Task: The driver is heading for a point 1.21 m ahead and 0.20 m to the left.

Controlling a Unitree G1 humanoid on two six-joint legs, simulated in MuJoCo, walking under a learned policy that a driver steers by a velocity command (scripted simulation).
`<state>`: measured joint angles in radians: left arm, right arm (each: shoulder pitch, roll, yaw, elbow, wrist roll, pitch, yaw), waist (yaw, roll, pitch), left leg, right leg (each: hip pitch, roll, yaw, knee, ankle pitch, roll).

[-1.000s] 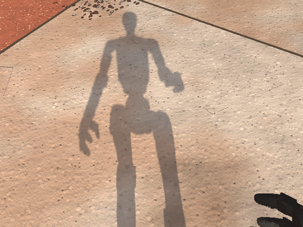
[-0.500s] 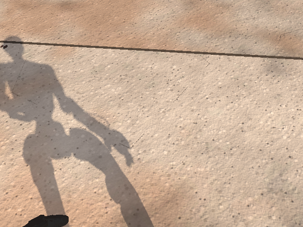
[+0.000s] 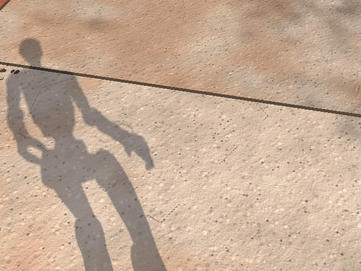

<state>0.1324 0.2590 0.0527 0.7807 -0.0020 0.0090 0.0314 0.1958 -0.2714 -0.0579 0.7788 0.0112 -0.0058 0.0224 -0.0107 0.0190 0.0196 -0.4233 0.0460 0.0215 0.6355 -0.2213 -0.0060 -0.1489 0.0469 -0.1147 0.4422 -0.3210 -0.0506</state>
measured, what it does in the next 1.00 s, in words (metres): steps on the spot, turning left: left foot, then right foot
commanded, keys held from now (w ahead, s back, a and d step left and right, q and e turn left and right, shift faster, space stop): q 0.42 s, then no key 0.40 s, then e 0.18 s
